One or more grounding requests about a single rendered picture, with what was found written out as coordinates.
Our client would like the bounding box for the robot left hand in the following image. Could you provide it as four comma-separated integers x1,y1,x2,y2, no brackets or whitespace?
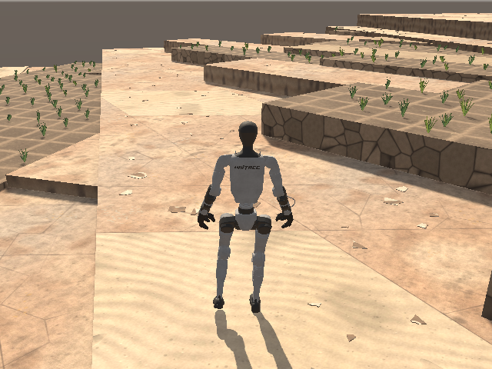
198,212,215,230

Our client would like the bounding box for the right robot upper arm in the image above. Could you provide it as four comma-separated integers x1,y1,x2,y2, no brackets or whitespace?
264,155,284,197

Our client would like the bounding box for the robot left forearm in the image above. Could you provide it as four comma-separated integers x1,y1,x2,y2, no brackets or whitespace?
199,184,216,215

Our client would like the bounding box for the left robot upper arm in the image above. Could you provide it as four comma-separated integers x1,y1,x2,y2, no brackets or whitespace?
209,154,231,197

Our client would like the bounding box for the robot left thigh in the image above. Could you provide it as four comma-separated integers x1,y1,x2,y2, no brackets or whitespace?
219,213,235,260

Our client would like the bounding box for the robot right hand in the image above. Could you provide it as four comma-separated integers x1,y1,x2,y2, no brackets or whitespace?
275,212,294,228

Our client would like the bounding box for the robot right forearm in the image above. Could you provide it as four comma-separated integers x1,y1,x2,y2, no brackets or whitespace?
277,185,291,215

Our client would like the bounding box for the robot head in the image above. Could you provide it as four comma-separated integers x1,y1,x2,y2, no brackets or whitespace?
234,121,261,158

